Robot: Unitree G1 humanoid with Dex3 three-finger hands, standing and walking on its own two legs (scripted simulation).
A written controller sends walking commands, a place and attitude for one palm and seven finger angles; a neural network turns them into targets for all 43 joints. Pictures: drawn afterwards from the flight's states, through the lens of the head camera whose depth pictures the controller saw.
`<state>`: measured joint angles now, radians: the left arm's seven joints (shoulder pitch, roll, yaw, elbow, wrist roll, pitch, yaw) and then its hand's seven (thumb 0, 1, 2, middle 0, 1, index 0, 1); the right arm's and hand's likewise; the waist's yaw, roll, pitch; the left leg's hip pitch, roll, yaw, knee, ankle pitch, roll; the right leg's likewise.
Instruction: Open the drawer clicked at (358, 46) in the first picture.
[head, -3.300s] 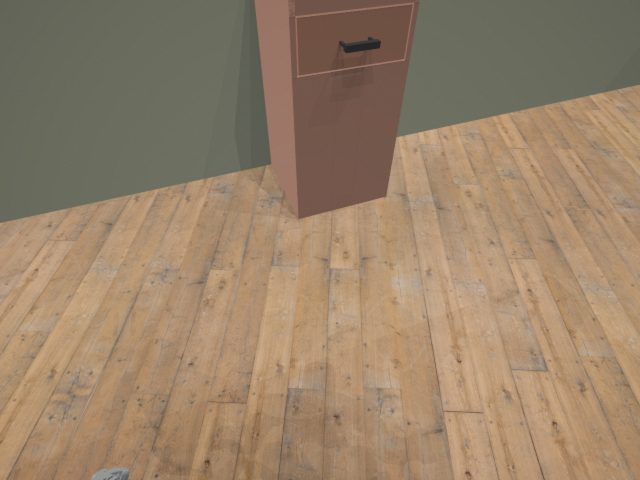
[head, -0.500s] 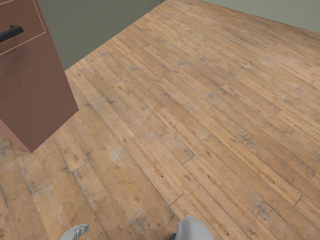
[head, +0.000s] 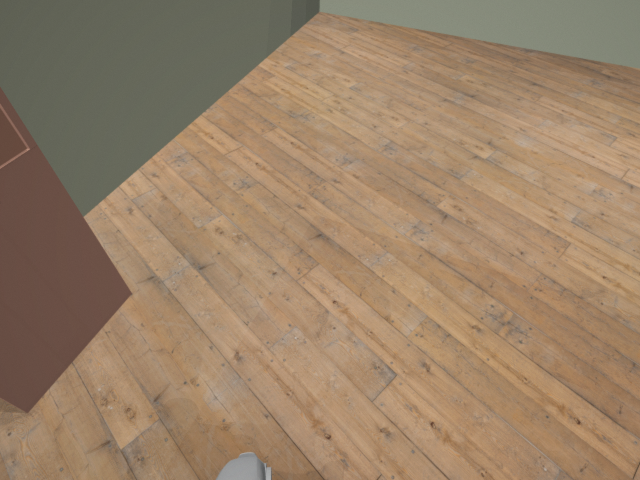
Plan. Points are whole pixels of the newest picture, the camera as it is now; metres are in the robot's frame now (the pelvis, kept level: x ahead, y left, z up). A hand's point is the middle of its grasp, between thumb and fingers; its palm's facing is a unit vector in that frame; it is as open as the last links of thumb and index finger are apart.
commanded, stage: walk to a spot facing it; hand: left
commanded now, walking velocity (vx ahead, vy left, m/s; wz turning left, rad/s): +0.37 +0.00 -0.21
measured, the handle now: out of the picture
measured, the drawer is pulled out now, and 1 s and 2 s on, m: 0.00 0.00 0.00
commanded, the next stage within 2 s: turn to face it in 0.94 s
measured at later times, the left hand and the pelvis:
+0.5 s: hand (217, 376) +0.30 +0.19 -0.16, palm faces -0.17 -0.97 -0.19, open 7.3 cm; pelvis +0.21 +0.02 +0.00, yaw -11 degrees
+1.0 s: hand (267, 304) +0.46 +0.14 -0.19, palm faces -0.15 -0.98 -0.13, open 7.3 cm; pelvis +0.45 -0.03 -0.01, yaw -12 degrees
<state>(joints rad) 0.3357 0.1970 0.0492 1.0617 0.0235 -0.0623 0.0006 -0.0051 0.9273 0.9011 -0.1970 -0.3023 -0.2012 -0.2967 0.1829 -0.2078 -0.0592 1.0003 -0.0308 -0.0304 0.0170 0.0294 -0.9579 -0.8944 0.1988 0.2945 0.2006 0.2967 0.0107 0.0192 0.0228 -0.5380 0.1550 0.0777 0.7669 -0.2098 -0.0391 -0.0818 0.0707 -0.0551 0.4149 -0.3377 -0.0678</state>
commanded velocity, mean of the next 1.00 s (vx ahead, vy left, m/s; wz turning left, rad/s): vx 0.35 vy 0.00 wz -0.17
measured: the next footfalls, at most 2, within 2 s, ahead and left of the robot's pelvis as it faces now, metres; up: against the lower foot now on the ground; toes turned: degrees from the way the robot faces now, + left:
left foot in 0.08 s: +0.18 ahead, +0.14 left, +0.00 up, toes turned +8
right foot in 0.58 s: +0.35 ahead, -0.15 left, +0.00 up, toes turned -22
